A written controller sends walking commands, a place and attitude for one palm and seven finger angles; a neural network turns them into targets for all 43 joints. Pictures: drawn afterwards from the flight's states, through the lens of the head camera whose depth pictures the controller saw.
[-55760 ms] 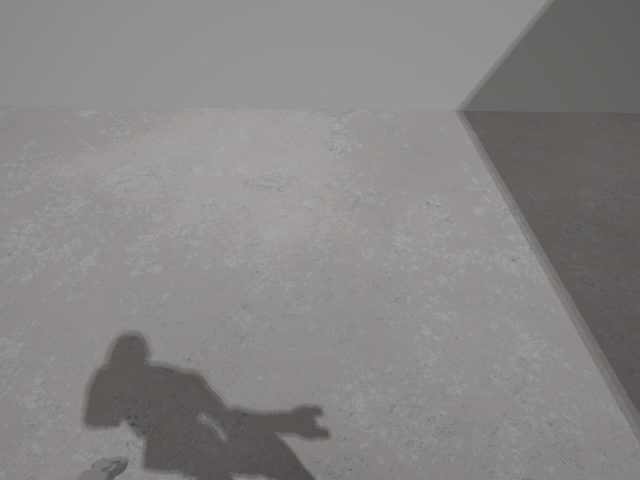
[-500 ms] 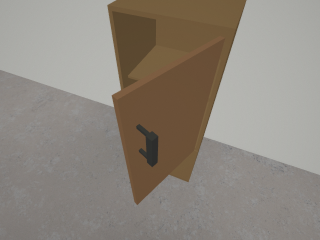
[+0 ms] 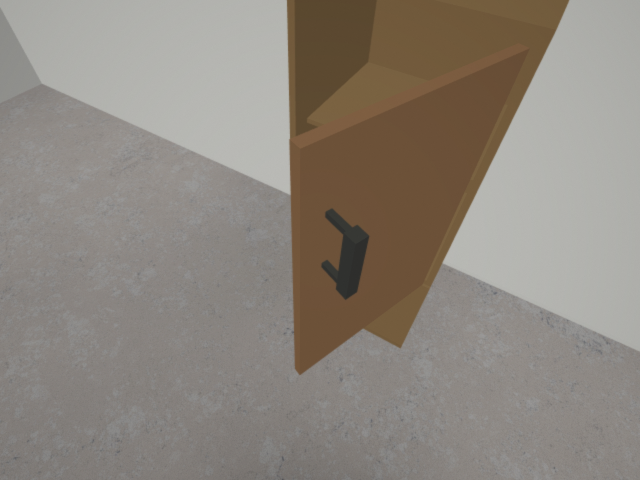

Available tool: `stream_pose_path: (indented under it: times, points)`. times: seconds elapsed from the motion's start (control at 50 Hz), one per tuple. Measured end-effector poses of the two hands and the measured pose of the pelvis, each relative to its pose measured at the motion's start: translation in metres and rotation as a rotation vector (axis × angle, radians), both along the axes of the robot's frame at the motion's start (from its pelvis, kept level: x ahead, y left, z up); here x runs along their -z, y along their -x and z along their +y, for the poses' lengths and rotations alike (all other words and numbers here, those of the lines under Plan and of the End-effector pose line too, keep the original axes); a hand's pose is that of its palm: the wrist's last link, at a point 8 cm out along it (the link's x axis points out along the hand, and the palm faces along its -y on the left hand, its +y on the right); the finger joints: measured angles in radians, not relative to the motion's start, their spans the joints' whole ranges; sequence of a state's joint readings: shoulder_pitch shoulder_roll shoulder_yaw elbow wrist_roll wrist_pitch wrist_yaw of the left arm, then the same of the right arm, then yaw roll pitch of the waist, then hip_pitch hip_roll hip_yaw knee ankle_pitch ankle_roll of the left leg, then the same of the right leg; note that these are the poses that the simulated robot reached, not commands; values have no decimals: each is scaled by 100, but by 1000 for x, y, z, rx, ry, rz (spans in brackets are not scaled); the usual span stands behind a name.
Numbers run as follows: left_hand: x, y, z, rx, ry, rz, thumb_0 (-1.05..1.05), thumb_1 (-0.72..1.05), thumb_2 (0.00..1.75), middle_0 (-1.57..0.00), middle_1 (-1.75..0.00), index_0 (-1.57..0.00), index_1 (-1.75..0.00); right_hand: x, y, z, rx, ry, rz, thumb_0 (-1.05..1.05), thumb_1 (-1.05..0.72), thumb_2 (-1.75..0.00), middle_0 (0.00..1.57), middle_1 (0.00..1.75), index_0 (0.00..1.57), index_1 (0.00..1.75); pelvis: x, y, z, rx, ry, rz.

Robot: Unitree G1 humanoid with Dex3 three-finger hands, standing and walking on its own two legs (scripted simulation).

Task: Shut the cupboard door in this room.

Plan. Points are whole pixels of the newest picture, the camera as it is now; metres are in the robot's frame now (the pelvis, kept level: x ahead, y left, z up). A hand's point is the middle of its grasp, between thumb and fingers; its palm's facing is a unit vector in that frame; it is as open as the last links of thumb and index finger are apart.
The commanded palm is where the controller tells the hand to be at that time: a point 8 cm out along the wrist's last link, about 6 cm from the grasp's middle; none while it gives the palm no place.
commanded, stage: stand and wait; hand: left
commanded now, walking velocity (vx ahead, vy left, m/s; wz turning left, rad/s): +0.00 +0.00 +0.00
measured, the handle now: (340, 254) +0.37 +0.01 +0.08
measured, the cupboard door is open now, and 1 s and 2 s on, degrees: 68 68 68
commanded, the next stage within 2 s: turn or walk to find it in 1.76 s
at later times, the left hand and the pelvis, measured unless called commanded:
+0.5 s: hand out of the picture +0.03 +0.19 -0.15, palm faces +0.05 -0.95 -0.30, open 7.4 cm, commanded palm none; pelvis -0.01 -0.04 +0.01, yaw +2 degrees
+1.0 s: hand out of the picture +0.09 +0.20 -0.14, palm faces +0.02 -0.95 -0.32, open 7.4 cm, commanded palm none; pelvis +0.02 -0.04 +0.02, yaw +1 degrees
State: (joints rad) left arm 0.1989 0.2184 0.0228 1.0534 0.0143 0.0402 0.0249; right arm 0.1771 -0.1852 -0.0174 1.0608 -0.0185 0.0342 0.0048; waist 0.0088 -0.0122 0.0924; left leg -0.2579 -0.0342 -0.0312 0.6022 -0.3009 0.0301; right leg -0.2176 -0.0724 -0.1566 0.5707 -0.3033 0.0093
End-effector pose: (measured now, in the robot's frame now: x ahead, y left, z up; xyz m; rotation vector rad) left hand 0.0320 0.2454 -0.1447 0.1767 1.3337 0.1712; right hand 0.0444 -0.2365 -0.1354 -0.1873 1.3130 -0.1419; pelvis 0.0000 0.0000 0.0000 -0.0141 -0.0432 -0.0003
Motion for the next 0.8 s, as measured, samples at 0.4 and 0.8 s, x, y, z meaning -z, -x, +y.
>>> stream_pose_path:
  times: [0.4,0.8]
  points:
    - [-25,26,-17,-31,-60,-27,0,91,89,-20,-30,-20,-30,-2,12,-53,-6,27,-24,0,-90,-90,20,30,20,30,-9,12,-32,-47,-19,-10]
    - [-37,-31,-2,32,-102,-93,0,91,89,-20,-30,-20,-30,-33,-35,-106,-79,147,-56,0,-90,-90,20,30,20,30,-17,-4,-48,-28,-14,5]
